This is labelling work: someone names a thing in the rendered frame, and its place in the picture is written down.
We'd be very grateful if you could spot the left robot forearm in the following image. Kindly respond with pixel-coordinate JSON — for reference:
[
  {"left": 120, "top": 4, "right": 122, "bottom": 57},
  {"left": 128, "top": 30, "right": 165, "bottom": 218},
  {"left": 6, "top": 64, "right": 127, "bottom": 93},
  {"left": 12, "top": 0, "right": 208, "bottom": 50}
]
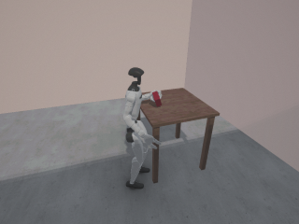
[{"left": 142, "top": 93, "right": 150, "bottom": 101}]

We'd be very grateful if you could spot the left robot hand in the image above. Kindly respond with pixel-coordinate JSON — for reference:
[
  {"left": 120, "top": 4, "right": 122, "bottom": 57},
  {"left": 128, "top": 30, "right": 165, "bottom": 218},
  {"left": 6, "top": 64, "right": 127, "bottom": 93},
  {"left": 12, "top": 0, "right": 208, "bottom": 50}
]
[{"left": 149, "top": 90, "right": 163, "bottom": 103}]

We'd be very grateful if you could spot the right robot forearm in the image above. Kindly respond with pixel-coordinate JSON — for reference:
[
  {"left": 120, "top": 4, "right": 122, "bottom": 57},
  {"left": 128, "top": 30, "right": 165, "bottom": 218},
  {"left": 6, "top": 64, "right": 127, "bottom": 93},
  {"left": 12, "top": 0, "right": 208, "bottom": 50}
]
[{"left": 124, "top": 116, "right": 147, "bottom": 138}]

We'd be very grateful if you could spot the robot left thigh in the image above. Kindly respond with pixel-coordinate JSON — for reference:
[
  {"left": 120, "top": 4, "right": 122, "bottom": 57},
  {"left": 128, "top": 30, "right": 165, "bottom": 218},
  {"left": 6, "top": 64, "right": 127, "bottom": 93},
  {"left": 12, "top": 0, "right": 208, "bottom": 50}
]
[{"left": 138, "top": 120, "right": 148, "bottom": 153}]

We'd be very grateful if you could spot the robot head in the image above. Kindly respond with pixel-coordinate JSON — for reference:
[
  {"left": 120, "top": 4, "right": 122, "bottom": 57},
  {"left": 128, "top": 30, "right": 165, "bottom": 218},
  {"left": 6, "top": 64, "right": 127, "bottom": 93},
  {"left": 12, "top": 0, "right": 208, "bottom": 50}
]
[{"left": 128, "top": 67, "right": 144, "bottom": 91}]

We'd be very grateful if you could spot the table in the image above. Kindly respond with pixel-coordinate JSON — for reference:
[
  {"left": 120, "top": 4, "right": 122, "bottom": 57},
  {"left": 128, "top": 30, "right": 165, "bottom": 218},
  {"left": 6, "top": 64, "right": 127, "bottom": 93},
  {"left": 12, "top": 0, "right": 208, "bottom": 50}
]
[{"left": 137, "top": 88, "right": 220, "bottom": 184}]

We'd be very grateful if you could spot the right robot hand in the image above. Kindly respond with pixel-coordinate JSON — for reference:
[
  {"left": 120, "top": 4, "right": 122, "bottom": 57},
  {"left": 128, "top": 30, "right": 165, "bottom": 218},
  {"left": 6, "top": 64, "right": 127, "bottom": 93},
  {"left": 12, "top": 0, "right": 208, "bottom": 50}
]
[{"left": 143, "top": 134, "right": 161, "bottom": 149}]

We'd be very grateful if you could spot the right robot upper arm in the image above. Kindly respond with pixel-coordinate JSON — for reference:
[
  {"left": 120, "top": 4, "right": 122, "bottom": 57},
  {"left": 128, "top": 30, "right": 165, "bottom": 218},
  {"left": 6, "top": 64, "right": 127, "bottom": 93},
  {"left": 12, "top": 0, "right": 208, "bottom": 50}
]
[{"left": 123, "top": 91, "right": 136, "bottom": 121}]

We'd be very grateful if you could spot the sponge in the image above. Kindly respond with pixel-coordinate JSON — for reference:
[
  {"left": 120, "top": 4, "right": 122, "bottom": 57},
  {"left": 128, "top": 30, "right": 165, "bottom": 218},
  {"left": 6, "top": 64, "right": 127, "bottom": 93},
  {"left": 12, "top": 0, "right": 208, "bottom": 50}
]
[{"left": 152, "top": 91, "right": 162, "bottom": 107}]

